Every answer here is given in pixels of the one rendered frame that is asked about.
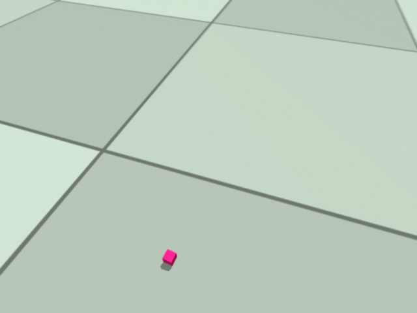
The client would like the small box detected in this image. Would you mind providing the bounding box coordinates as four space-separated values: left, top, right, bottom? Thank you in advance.
162 249 177 266

